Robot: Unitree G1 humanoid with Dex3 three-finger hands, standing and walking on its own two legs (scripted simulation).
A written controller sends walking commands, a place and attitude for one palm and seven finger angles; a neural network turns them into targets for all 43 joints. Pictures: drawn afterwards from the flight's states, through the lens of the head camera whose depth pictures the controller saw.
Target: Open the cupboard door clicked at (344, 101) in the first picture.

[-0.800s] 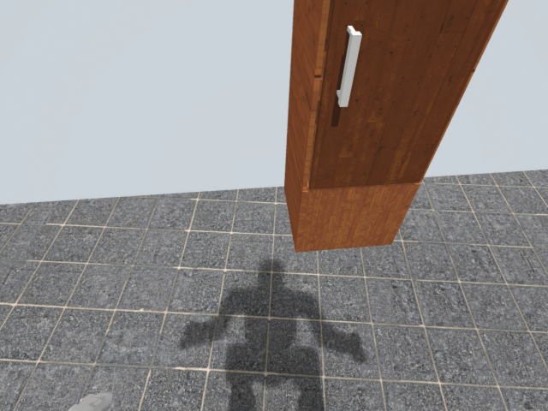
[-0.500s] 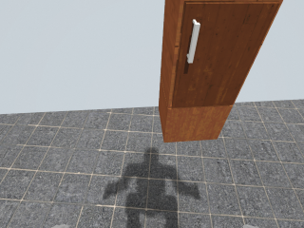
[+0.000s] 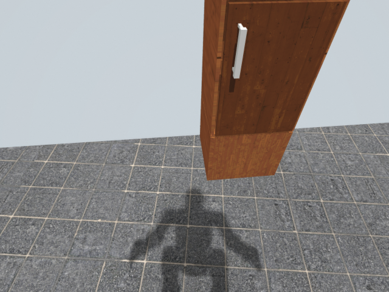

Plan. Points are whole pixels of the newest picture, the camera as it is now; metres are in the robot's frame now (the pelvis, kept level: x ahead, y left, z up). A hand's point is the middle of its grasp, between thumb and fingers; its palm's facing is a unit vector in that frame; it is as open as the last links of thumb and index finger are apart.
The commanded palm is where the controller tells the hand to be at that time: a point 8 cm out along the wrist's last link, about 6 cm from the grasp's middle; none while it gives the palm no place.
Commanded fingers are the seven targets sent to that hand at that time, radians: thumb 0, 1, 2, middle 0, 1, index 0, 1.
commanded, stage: stand and wait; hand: left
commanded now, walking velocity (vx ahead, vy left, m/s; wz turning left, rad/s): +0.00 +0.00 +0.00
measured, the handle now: (238, 51) +0.87 -0.10 +0.09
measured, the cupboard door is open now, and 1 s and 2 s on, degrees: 0 0 0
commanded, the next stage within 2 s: look at it before walking up in 0.12 s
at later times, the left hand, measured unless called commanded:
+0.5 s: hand out of the picture +0.07 +0.25 -0.16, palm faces -0.02 -0.94 -0.33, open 7.4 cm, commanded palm none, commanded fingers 0.00 0.90 0.90 -0.20 -0.30 -0.20 -0.30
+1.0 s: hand out of the picture +0.07 +0.24 -0.16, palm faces -0.03 -0.94 -0.33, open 7.4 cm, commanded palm none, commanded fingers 0.00 0.90 0.90 -0.20 -0.30 -0.20 -0.30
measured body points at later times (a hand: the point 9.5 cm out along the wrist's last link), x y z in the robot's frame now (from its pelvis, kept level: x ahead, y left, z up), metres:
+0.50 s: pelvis +0.00 +0.00 +0.00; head +0.00 +0.00 +0.45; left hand +0.07 +0.29 -0.13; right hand +0.07 -0.30 -0.13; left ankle +0.00 +0.12 -0.74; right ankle +0.00 -0.12 -0.74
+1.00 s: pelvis +0.00 +0.00 +0.00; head +0.01 +0.00 +0.45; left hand +0.07 +0.29 -0.13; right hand +0.08 -0.29 -0.13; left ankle +0.00 +0.12 -0.74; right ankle +0.00 -0.12 -0.74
